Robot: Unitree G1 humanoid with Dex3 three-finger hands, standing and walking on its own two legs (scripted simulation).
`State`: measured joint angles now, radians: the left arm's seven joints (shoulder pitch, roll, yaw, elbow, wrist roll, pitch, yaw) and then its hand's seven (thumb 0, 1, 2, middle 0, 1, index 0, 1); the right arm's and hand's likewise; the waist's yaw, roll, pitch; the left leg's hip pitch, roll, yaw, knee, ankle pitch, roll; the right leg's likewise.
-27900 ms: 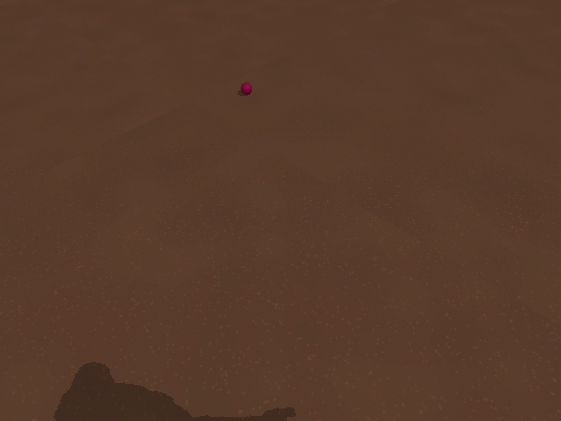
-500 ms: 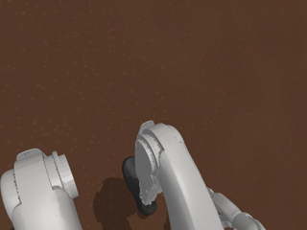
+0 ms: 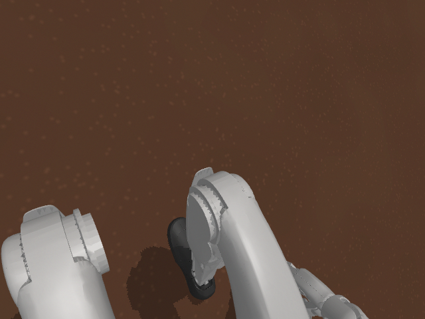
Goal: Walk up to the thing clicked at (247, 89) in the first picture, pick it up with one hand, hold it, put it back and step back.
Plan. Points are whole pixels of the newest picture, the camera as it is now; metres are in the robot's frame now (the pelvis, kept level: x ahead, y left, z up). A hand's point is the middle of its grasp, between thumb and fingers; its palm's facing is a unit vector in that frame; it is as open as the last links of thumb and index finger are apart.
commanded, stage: close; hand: left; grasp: from above
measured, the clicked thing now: out of the picture +0.42 +0.39 -0.26
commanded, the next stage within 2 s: settle in 0.52 s
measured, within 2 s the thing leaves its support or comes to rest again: leaves its support in 0.90 s
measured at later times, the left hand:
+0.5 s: hand out of the picture +0.41 +0.38 -0.24, palm faces -0.41 -0.20 -0.89, open 9.5 cm
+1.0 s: hand out of the picture +0.41 +0.39 -0.22, palm faces -0.38 -0.18 -0.91, open 9.4 cm
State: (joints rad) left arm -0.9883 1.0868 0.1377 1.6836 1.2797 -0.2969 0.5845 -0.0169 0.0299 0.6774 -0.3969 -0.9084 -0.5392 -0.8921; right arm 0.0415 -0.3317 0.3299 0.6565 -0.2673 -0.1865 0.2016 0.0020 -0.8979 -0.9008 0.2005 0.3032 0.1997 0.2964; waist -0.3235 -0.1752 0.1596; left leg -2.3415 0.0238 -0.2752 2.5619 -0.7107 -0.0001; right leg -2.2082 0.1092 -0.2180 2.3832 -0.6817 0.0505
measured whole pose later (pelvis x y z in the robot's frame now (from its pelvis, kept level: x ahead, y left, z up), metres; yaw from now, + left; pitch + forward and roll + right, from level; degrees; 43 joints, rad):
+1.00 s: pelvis +0.00 +0.00 +0.00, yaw +0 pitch +27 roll -15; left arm -0.92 1.02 0.16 1.53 1.26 -0.26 0.51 -0.03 0.01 0.48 -0.61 -0.70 -0.76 -0.67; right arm 0.08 -0.32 0.29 0.66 -0.25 -0.17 0.21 0.00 -0.91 -0.90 0.20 0.30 0.20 0.30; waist -0.30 -0.14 0.11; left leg -2.36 0.02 -0.27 2.55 -0.70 0.00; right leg -2.22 0.10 -0.21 2.38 -0.68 0.05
